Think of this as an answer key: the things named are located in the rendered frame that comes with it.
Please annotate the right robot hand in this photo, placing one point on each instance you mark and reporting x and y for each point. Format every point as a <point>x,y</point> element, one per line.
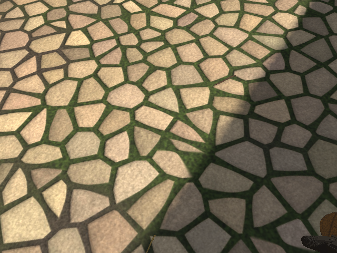
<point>322,244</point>

